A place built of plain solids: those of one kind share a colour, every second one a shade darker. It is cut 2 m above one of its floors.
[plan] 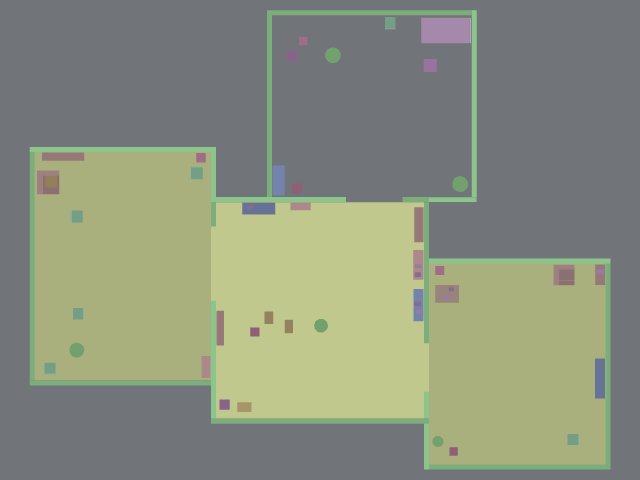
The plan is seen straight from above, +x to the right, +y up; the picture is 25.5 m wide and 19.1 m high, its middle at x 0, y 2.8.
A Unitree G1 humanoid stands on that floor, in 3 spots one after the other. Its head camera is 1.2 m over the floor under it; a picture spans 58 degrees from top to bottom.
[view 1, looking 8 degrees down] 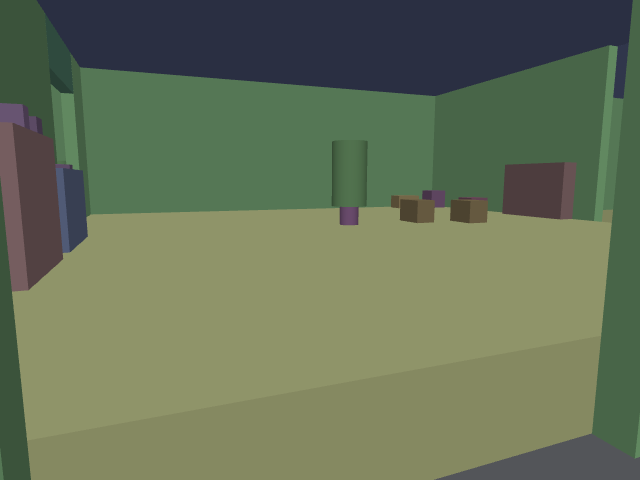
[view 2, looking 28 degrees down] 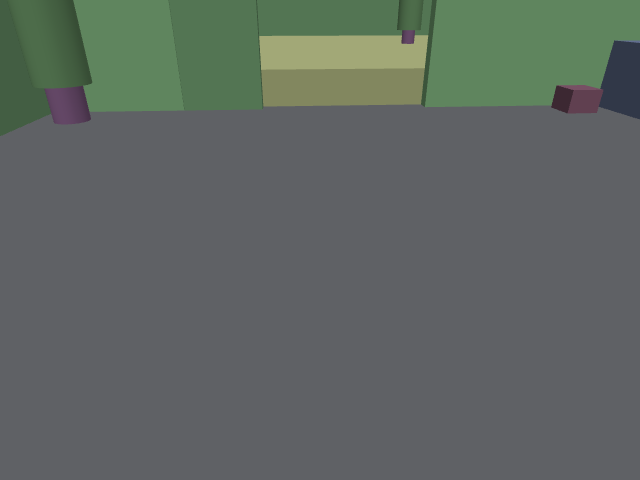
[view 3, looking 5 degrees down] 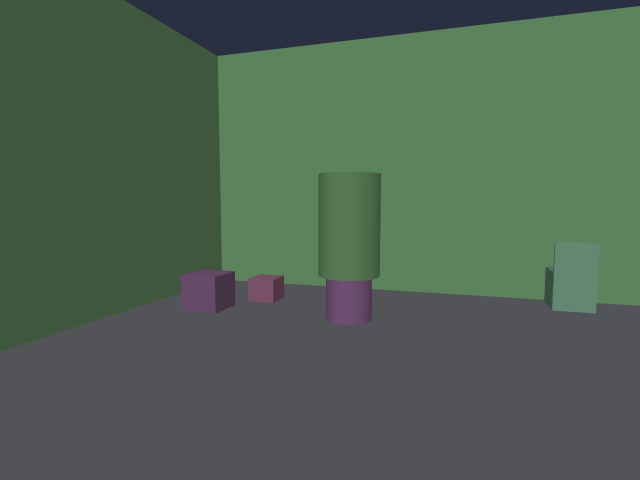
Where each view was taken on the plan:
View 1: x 2.93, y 5.63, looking -111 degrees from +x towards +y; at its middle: floor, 5.14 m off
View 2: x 2.93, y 10.60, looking -94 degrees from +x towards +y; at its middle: ground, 2.56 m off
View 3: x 1.59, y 5.89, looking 108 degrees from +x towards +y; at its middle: bush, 4.30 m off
